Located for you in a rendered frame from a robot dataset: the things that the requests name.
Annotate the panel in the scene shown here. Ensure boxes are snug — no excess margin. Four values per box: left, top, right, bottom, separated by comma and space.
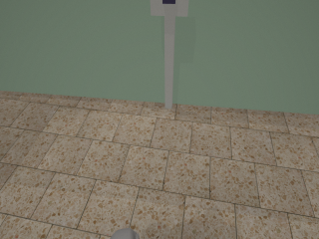
150, 0, 189, 109

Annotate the left robot thigh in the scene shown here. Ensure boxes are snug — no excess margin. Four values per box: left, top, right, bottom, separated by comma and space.
110, 228, 140, 239

